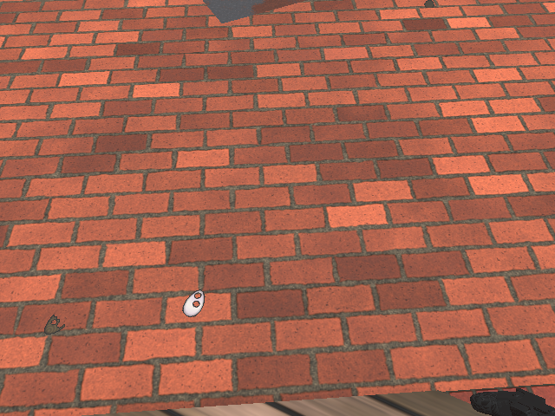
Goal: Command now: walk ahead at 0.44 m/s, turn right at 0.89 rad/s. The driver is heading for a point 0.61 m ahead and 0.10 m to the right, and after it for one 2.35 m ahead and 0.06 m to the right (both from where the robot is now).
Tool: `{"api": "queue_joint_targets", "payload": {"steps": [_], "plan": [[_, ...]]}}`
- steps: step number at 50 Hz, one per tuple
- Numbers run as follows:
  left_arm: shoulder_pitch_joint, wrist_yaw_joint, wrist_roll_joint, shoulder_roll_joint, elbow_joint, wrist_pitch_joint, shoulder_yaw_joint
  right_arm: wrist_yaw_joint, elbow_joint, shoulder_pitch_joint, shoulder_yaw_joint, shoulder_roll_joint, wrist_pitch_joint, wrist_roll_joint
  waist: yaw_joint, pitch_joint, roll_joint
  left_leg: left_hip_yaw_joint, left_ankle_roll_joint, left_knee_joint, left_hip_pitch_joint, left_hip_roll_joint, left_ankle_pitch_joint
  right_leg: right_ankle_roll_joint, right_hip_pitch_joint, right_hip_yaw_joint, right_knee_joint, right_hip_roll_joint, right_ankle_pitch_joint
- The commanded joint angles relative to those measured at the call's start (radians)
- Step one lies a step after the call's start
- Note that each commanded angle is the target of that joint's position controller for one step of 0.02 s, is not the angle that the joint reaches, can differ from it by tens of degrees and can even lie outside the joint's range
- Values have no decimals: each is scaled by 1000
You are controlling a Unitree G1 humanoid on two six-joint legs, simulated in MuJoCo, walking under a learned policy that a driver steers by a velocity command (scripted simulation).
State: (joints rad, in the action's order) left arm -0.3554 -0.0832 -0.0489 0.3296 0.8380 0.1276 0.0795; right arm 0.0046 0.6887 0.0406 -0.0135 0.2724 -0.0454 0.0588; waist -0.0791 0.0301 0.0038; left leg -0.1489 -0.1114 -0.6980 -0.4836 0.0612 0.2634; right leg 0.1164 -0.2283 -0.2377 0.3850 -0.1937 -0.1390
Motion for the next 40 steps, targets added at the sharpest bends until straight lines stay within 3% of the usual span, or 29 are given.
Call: {"api": "queue_joint_targets", "payload": {"steps": [1, 3, 4, 5, 6, 7, 8, 9, 11, 13, 18, 21, 23, 24, 26, 27, 28, 29, 30, 31, 32, 33, 34, 35, 36, 37, 38, 39, 40], "plan": [[35, 5, 12, 118, -122, -2, 26, 7, -6, 97, 12, 86, 0, 4, 52, 12, 90, 40, 10, 115, 156, -14, 17, 159, -68, -417, -121, 285, -452], [80, 1, 11, 78, -144, -14, 7, 13, 7, 91, 10, 90, -40, -21, 63, -5, 54, 55, 50, 245, 247, -24, -28, 133, -30, -439, -30, 253, -441], [99, 2, 5, 60, -148, -19, -4, 12, 28, 140, 15, 96, -63, -29, 91, -21, 33, 60, 82, 274, 367, -15, -55, 107, -86, -427, 38, 206, -427], [112, 8, -6, 14, -159, -17, -24, 9, 74, 281, 24, 114, -87, -21, 144, -81, -27, -32, 176, 262, 576, 67, -57, 51, -208, -372, 199, 132, -404], [191, 38, 83, 59, -219, -59, 14, 26, 25, 350, 98, 357, -63, -24, 193, -129, -145, -407, 231, 482, 672, 295, 370, -35, -462, 15, 491, -10, -441], [162, 49, 48, 59, -251, -77, -6, 18, 58, 319, 118, 374, -46, -28, 140, -34, -192, -667, 296, 569, 686, 406, 486, -46, -672, 97, 633, 65, -432], [192, 55, 25, 79, -231, -94, -4, 11, 43, 289, 100, 261, -37, -29, 131, 62, -29, -541, 289, 536, 638, 386, 459, -49, -734, 118, 718, 162, -319], [218, 48, 21, 76, -225, -106, -3, 7, 49, 306, 81, 180, -35, -35, 141, 71, 34, -376, 242, 517, 610, 318, 296, -54, -709, 122, 755, 182, -238], [249, 21, 18, 46, -248, -124, -8, 8, 89, 366, 63, 117, -37, -40, 145, 49, -82, -107, 173, 499, 616, 205, 23, -49, -711, 162, 833, 225, -150], [306, 5, 20, 22, -287, -133, -19, 1, 121, 433, 57, 89, -48, -39, 155, 27, -124, 26, 148, 488, 599, 167, -208, -42, -703, 199, 890, 237, -87], [468, -12, 19, 0, -344, -140, -43, 2, 158, 501, 54, 85, -64, -35, 168, 107, -93, 229, 117, 529, 536, 130, -473, -40, -683, 307, 717, 223, 35], [551, -29, 19, -15, -369, -138, -61, 15, 192, 553, 55, 104, -64, -27, 172, 145, -98, 328, 81, 550, 567, 131, -641, 8, -602, 401, 529, 209, 37], [541, -33, 16, -7, -355, -132, -63, 33, 200, 548, 60, 142, -61, -31, 134, 126, -109, 392, 67, 492, 529, 137, -1041, 51, -391, 463, 379, 137, 19], [485, -27, 11, 0, -332, -130, -58, 46, 216, 556, 66, 169, -53, -36, 91, 82, -152, 401, 69, 412, 526, 160, -1239, 67, -266, 465, 358, 95, 5], [187, -1, 8, 70, -232, -126, -24, 58, 210, 516, 77, 232, -38, -40, -62, -62, -186, 378, 102, 65, 432, 213, -1375, 121, 96, 398, 336, 47, -98], [-30, 23, 7, 122, -156, -121, 5, 49, 190, 459, 79, 246, -35, -35, -167, -148, -163, 374, 126, -225, 282, 215, -1223, 168, 367, 302, 253, 71, -137], [-46, 51, 9, 195, -124, -123, 30, 29, 162, 476, 63, 141, -34, -15, -97, -214, 32, 370, 152, -598, 43, 93, -180, 207, 573, 34, 220, 293, -288], [7, 57, 23, 201, -165, -122, 27, 13, 90, 527, 55, 113, -41, -53, -14, -383, 157, 223, 133, -870, -258, -29, 239, 336, 780, -480, 81, 508, -390], [-17, 70, 30, 156, -156, -123, 27, 11, 65, 368, 75, 192, -58, -63, -67, -288, -22, 117, 145, -807, -313, 9, 63, 278, 642, -422, -46, 494, -256], [26, 78, 28, 142, -123, -110, 24, 7, 64, 360, 69, 167, -65, -77, -14, -143, -29, 116, 156, -711, -279, 42, 10, 259, 466, -304, -94, 486, -140], [61, 82, 18, 96, -106, -92, 13, 6, 96, 376, 63, 141, -57, -69, 40, -32, -105, 105, 152, -633, -196, 66, 21, 239, 280, -202, -122, 474, 87], [84, 87, 20, 70, -96, -73, 1, 4, 125, 415, 57, 104, -34, -54, 90, 10, -131, 85, 140, -580, -97, 76, 56, 225, 157, -84, -124, 453, 312], [86, 84, 32, 38, -78, -55, -12, 0, 156, 468, 55, 75, -6, -39, 125, 38, -123, 70, 130, -502, -5, 81, 92, 189, 66, 13, -139, 436, 489], [88, 80, 37, 15, -65, -42, -23, -8, 171, 505, 53, 47, 17, -29, 145, 54, -94, 82, 126, -427, 41, 72, 116, 162, 28, 94, -152, 417, 623], [82, 75, 30, 28, -44, -30, -20, -14, 177, 504, 53, 34, 30, -25, 143, 60, -43, 119, 130, -411, 46, 50, 57, 150, 5, 171, -146, 388, 735], [34, 34, -54, -34, -15, 34, -41, -68, 85, 406, 18, -55, -17, 55, 162, -47, 16, -13, 151, -447, -13, 91, -148, 85, 52, 199, -122, 393, 503], [65, 34, -68, -37, -11, 54, -43, -78, 83, 345, 22, -53, -44, 35, 144, 14, -17, -51, 158, -332, -61, 91, -240, 26, 2, 233, -157, 373, 379], [91, 43, -67, 5, -29, 59, -35, -88, 67, 275, 27, -26, -62, 15, 125, 20, -16, 4, 158, -206, -30, 61, -367, -22, -43, 312, -157, 304, 297], [103, 52, -56, 42, -35, 53, -28, -100, 48, 217, 38, 9, -71, 3, 111, 20, 12, 64, 154, -114, 22, 25, -509, -54, -76, 386, -131, 241, 259]]}}
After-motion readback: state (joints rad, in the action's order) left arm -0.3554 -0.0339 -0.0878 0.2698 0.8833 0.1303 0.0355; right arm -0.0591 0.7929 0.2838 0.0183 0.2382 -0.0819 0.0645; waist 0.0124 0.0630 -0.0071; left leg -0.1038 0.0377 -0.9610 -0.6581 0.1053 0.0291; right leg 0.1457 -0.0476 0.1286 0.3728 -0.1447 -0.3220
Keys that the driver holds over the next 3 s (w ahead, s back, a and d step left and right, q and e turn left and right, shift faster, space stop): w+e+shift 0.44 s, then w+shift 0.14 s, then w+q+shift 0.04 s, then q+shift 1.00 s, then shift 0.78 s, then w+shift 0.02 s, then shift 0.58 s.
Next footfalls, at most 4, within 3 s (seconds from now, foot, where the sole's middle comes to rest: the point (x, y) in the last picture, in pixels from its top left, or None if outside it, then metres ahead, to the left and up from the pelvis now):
0.10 left None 0.13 0.17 -0.78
0.54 right None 0.45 -0.13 -0.78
1.02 left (379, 311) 0.83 -0.19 -0.88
1.38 right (453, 291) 0.92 -0.41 -0.88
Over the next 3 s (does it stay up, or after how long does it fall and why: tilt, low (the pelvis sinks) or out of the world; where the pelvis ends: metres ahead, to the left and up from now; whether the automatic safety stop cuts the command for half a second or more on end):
stays up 0.85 -0.29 -0.11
